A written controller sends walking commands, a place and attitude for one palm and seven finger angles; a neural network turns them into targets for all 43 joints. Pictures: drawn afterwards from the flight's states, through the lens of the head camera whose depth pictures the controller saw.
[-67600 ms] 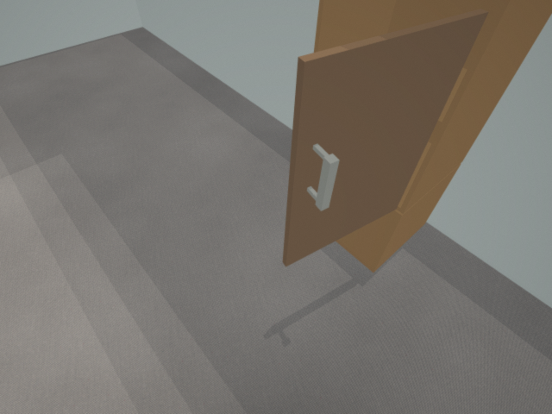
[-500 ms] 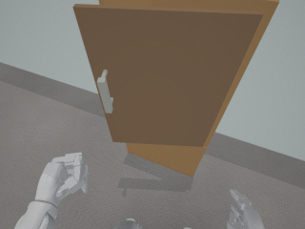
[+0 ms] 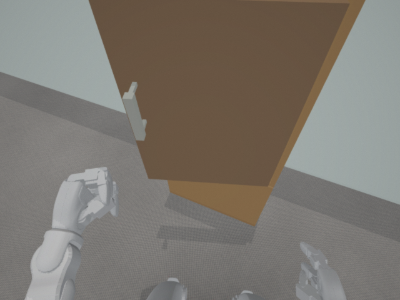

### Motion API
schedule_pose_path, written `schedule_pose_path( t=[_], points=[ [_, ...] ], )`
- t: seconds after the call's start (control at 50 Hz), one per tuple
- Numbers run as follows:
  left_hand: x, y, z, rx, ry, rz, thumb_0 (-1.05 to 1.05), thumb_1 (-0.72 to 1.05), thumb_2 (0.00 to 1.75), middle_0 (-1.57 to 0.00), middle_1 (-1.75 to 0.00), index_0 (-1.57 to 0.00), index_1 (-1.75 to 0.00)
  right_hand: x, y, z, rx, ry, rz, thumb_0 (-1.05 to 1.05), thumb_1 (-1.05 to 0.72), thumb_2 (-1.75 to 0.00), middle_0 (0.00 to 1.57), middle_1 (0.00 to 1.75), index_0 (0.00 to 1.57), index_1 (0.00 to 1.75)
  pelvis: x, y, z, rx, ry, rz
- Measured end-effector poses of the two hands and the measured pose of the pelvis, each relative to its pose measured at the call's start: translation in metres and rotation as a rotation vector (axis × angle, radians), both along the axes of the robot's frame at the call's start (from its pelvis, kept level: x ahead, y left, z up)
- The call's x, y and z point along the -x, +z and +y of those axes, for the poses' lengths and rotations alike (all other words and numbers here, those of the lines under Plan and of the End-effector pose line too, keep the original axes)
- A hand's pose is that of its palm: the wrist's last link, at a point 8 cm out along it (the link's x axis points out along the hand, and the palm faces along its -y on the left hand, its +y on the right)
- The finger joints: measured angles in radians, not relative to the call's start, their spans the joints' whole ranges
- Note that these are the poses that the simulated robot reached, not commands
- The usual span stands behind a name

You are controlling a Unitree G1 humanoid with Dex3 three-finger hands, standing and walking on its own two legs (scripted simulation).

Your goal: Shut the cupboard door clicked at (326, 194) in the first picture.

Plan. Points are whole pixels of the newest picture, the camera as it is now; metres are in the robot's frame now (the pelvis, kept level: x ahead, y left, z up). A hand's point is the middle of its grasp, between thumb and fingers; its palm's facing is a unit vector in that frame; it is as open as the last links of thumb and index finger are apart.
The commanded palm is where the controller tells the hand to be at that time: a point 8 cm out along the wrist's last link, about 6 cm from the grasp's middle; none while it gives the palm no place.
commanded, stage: bring the fist close to the handle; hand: left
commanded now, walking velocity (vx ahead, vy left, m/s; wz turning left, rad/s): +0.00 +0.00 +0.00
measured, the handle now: (137, 112) +0.50 +0.19 +0.07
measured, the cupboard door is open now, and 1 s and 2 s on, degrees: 19 19 11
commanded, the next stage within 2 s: push the door shut along its arc in 1.16 s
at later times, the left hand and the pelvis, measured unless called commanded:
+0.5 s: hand (136, 167) +0.35 +0.16 +0.07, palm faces -0.05 -1.00 -0.01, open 3.1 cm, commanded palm +0.33 +0.22 +0.08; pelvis +0.01 +0.00 +0.01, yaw -1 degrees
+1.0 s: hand (140, 144) +0.40 +0.16 +0.08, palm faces -0.03 -1.00 -0.02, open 3.1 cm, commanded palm +0.37 +0.21 +0.08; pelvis +0.00 +0.01 +0.01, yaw -2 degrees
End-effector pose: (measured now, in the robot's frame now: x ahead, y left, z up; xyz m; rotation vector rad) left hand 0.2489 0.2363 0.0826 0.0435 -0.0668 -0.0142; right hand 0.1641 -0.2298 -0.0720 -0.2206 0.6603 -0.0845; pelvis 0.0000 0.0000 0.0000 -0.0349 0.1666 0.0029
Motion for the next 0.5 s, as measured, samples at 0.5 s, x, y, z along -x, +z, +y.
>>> schedule_pose_path(
  t=[0.5],
  points=[
    [-0.081,-0.013,-0.022,0.033,-0.031,0.090,0.01,0.90,0.90,-1.30,-1.50,-1.31,-1.50,0.023,-0.009,-0.015,0.006,-0.079,0.146,0.01,-0.91,-0.90,0.20,0.30,0.20,0.30,-0.008,0.008,0.002,-0.022,-0.024,0.018]
  ],
)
